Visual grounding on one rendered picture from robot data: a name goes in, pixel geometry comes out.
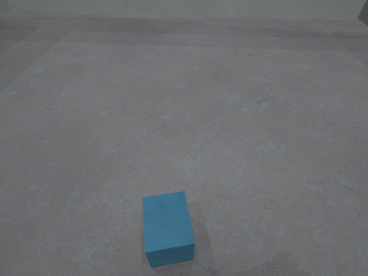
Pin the carton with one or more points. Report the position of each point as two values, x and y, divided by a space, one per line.
168 235

